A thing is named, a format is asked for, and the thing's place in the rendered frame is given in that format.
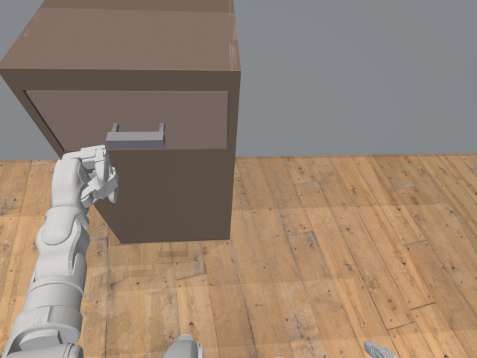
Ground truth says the cabinet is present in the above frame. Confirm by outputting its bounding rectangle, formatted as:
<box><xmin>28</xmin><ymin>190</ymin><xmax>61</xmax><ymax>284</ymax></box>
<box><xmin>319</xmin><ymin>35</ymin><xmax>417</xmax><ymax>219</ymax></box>
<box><xmin>0</xmin><ymin>0</ymin><xmax>241</xmax><ymax>244</ymax></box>

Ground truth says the left robot forearm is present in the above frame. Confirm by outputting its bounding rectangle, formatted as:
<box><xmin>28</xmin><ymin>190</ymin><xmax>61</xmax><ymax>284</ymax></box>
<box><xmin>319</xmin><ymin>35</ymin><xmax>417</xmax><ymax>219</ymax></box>
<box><xmin>1</xmin><ymin>206</ymin><xmax>90</xmax><ymax>358</ymax></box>

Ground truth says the robot left shin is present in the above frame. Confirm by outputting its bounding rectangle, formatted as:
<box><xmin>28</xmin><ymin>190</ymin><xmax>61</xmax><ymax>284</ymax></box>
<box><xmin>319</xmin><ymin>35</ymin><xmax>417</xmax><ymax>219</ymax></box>
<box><xmin>178</xmin><ymin>334</ymin><xmax>194</xmax><ymax>341</ymax></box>

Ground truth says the handle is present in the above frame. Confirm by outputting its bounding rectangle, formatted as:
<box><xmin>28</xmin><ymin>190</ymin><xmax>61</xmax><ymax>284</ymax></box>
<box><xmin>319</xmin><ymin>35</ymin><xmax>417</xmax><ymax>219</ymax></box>
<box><xmin>106</xmin><ymin>122</ymin><xmax>165</xmax><ymax>148</ymax></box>

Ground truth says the left robot hand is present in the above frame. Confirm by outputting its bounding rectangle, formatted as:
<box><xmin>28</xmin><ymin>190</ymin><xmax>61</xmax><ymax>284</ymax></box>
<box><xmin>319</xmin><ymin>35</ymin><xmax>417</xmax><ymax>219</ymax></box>
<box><xmin>51</xmin><ymin>145</ymin><xmax>119</xmax><ymax>214</ymax></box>

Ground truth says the left robot thigh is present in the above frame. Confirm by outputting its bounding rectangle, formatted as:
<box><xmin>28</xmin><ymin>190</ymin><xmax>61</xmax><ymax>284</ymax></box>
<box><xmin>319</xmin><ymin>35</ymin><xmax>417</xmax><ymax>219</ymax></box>
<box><xmin>163</xmin><ymin>340</ymin><xmax>203</xmax><ymax>358</ymax></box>

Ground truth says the robot left upper arm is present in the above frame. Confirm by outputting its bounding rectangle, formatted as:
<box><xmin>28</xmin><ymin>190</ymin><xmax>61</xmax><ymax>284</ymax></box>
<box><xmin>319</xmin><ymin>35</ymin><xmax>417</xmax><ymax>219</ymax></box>
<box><xmin>6</xmin><ymin>342</ymin><xmax>83</xmax><ymax>358</ymax></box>

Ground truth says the right robot hand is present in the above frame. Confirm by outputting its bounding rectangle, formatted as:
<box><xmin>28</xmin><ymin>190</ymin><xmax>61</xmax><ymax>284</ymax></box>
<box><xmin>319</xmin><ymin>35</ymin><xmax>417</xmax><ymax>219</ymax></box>
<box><xmin>364</xmin><ymin>341</ymin><xmax>397</xmax><ymax>358</ymax></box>

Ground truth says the drawer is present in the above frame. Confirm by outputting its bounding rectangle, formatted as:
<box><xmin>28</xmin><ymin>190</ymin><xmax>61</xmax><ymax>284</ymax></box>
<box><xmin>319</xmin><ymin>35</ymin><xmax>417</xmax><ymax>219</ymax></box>
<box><xmin>26</xmin><ymin>90</ymin><xmax>228</xmax><ymax>151</ymax></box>

